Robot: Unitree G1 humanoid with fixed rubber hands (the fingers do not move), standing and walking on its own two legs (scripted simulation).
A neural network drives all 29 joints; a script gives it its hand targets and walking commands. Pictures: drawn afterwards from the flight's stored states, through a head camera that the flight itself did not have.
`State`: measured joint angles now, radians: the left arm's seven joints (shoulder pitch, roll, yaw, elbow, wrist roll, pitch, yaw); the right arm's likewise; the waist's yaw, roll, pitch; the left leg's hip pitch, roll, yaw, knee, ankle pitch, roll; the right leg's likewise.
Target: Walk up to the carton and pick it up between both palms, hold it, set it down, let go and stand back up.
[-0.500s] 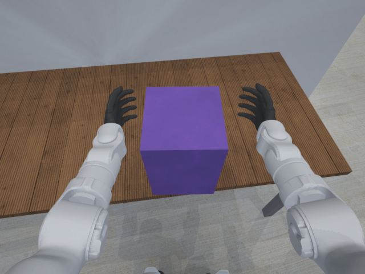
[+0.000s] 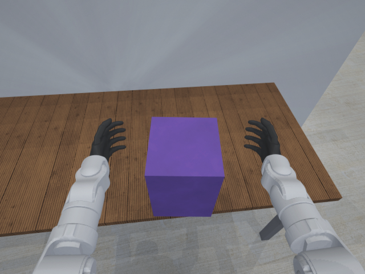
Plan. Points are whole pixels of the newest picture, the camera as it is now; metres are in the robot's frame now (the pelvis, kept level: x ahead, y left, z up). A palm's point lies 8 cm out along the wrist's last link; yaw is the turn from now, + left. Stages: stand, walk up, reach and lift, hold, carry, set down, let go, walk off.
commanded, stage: set down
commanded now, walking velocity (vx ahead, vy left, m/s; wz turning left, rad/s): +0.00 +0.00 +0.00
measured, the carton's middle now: (183, 170) +0.41 +0.03 -0.06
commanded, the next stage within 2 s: let go in 1.92 s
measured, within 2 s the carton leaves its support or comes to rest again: neither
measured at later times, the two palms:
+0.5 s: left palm (105, 208) +0.28 +0.20 -0.03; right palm (265, 210) +0.28 -0.16 -0.03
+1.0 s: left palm (101, 241) +0.23 +0.21 -0.07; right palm (268, 243) +0.22 -0.17 -0.07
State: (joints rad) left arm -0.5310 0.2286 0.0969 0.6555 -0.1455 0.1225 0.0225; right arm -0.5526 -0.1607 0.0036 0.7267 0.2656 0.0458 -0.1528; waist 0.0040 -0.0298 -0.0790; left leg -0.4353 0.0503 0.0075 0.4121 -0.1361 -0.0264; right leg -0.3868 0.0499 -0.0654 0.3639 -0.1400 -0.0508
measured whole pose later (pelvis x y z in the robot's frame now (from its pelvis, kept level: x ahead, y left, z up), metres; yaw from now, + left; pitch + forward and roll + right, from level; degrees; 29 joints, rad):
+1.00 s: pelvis -0.01 +0.00 -0.02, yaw +1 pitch +7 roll +0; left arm -0.01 0.20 -0.08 0.70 -0.19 -0.47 0.09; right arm -0.04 -0.04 0.04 0.83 0.17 -0.49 -0.04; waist 0.00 -0.06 -0.03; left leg -0.52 0.03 0.00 0.66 -0.26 -0.02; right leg -0.49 0.02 -0.07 0.66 -0.29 -0.06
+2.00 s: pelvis +0.03 -0.01 +0.00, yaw +0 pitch -4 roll +0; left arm 0.25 0.26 -0.03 0.49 -0.07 -0.08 0.02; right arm 0.20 -0.09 0.00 0.70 0.04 -0.29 -0.02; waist 0.02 -0.08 0.09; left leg -0.13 0.04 0.01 0.44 -0.24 -0.03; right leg -0.11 0.03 -0.06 0.44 -0.27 -0.06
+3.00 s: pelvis +0.02 +0.03 +0.00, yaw -4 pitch -2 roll -1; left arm 0.42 0.13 0.02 0.94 0.03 -0.01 0.02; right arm 0.41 -0.15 -0.06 1.00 -0.03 0.02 -0.01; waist -0.01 0.01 -0.06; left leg -0.20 0.03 0.09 0.48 -0.25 0.02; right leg -0.18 0.03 0.02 0.45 -0.23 -0.01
